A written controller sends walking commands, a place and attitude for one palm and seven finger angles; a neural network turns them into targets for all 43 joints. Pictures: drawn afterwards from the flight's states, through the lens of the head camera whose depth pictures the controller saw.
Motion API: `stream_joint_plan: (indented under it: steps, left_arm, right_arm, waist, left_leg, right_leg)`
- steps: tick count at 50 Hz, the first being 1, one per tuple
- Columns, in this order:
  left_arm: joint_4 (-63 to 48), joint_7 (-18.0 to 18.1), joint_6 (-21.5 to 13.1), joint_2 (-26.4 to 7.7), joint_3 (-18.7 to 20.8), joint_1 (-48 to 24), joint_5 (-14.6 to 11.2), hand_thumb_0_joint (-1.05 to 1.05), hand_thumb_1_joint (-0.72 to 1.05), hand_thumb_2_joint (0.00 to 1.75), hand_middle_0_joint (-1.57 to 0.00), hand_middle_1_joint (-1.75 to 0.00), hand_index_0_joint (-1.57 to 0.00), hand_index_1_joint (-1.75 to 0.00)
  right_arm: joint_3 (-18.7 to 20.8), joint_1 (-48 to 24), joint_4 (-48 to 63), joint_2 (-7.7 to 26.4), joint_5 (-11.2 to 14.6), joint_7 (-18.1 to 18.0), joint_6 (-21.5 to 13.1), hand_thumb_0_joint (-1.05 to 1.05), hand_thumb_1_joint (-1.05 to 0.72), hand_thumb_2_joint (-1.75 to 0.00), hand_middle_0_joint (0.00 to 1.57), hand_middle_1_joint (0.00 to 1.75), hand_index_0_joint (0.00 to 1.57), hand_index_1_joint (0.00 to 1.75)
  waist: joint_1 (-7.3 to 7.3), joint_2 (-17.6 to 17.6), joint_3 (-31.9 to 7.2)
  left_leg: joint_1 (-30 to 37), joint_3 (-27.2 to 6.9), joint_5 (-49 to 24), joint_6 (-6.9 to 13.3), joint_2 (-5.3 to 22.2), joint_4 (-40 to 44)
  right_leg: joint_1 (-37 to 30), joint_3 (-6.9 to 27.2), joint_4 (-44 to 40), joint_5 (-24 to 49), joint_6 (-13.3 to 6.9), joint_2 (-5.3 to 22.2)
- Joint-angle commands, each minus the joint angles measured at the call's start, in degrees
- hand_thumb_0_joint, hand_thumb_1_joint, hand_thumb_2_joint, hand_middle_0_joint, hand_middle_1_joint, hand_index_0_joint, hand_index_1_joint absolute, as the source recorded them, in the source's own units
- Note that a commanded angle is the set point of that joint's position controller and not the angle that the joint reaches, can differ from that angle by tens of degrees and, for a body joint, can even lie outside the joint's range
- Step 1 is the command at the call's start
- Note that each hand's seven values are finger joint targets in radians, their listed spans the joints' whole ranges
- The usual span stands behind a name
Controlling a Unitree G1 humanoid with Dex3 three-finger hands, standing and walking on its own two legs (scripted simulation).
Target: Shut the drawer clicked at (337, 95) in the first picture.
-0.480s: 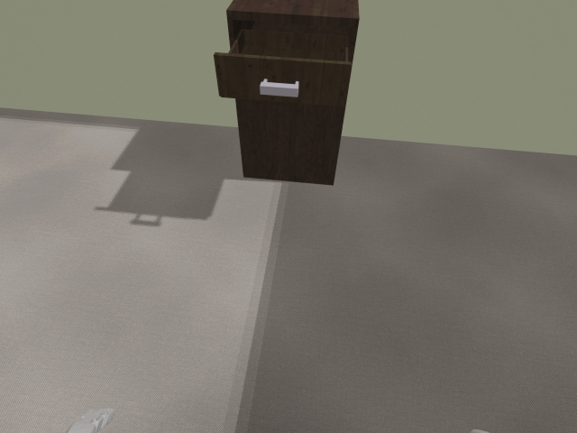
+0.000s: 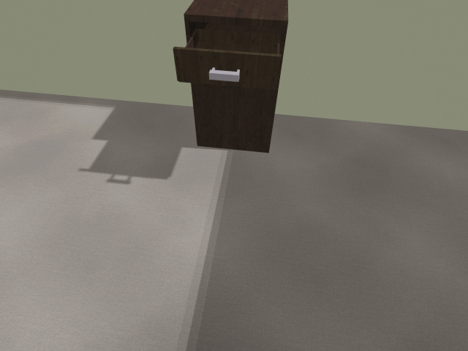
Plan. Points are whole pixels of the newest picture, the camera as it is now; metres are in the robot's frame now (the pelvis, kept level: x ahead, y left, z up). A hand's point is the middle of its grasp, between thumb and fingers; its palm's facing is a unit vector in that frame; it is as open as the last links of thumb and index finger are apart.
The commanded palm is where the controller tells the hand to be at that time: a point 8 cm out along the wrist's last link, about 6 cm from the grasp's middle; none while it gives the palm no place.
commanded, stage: stand and wait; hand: left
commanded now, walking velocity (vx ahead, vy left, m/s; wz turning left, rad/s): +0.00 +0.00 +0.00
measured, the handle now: (225, 73) +1.12 +0.10 -0.08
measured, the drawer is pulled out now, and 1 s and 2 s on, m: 0.29 0.29 0.29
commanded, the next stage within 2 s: look at it before walking up in 0.34 s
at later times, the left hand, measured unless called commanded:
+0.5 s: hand out of the picture +0.07 +0.24 -0.15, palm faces -0.03 -0.94 -0.33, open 7.4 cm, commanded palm none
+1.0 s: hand out of the picture +0.06 +0.24 -0.15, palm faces -0.03 -0.94 -0.33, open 7.4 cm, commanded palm none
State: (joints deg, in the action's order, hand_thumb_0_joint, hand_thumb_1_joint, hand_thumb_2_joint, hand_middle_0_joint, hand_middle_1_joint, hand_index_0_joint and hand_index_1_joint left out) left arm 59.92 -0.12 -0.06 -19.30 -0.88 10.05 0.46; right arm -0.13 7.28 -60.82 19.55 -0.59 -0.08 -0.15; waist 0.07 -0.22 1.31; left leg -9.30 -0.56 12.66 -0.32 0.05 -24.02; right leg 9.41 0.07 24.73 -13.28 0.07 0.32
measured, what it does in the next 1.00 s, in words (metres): stands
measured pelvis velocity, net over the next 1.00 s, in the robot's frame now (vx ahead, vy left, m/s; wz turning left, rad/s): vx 0.00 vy -0.01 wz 0.00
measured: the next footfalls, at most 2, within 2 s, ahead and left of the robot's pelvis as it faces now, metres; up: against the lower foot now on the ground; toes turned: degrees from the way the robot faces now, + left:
right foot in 1.72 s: +0.32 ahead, -0.14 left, +0.00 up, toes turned -13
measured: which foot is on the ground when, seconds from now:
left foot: down 0.00-1.00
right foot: down 0.00-1.00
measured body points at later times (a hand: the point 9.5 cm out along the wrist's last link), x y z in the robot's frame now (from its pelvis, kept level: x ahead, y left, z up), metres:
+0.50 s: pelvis -0.01 -0.01 +0.00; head -0.01 -0.01 +0.45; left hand +0.07 +0.29 -0.13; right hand +0.05 -0.30 -0.14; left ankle +0.00 +0.12 -0.74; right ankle +0.00 -0.12 -0.74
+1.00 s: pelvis +0.00 -0.01 +0.00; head -0.01 -0.01 +0.45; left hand +0.06 +0.29 -0.13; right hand +0.07 -0.30 -0.13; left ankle +0.00 +0.12 -0.74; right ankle +0.00 -0.12 -0.74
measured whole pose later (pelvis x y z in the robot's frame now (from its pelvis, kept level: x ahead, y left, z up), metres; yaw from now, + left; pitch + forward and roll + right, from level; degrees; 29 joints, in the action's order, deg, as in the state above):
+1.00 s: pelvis +0.00 -0.01 +0.00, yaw +0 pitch -2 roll +0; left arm 62.5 0.0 -0.6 -19.3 -0.5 9.3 0.5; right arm -0.4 7.8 -63.8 19.0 -0.4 -0.1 -0.7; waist 0.0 -0.2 1.2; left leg -8.6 -0.6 10.7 -1.1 0.9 -21.0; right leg 8.8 0.1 21.7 -11.1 -0.6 -0.5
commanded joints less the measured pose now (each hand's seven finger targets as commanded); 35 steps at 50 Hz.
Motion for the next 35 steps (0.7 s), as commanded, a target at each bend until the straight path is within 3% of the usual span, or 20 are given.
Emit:
stream_joint_plan:
  steps: [1,19,27,35]
  left_arm:
    - [-3.5,0.8,-1.6,-12.1,2.9,-3.7,0.1,0.0,0.9,0.9,-0.2,-0.3,-0.2,-0.3]
    - [-1.3,0.8,-1.5,-11.5,2.8,-3.5,0.1,0.0,0.9,0.9,-0.2,-0.3,-0.2,-0.3]
    - [-1.4,0.9,-1.7,-11.3,2.9,-3.5,0.2,0.0,0.9,0.9,-0.2,-0.3,-0.2,-0.3]
    - [-1.2,0.8,-1.6,-11.3,2.9,-3.5,0.2,0.0,0.9,0.9,-0.2,-0.3,-0.2,-0.3]
  right_arm:
    - [2.0,-3.4,3.4,10.8,-0.1,-0.5,-1.5,0.0,-0.9,-0.9,0.2,0.3,0.2,0.3]
    - [1.9,-1.0,0.4,10.7,-0.1,-0.5,-1.6,0.0,-0.9,-0.9,0.2,0.3,0.2,0.3]
    - [1.9,-1.0,0.5,10.6,0.0,-0.5,-1.8,0.0,-0.9,-0.9,0.2,0.3,0.2,0.3]
    - [1.9,-1.6,0.5,10.7,0.0,-0.6,-1.8,0.0,-0.9,-0.9,0.2,0.3,0.2,0.3]
  waist:
    - [-0.12,0.0,-2.4]
    - [0.03,0.0,-0.9]
    - [0.05,-0.2,-2.6]
    - [0.06,0.3,-1.6]
  left_leg:
    - [-0.4,-5.0,-4.8,2.0,5.7,4.5]
    - [-1.6,-5.4,-2.6,1.6,6.1,6.4]
    - [-0.5,-5.5,-5.4,1.6,6.5,6.1]
    - [-0.3,-5.4,-5.7,1.6,6.5,6.6]
  right_leg:
    - [0.1,6.5,-5.9,3.7,-2.1,6.6]
    - [0.7,7.0,-7.3,-0.3,-1.9,6.3]
    - [-0.2,6.7,-6.7,3.5,-1.9,6.3]
    - [0.0,6.4,-6.9,4.5,-1.8,6.2]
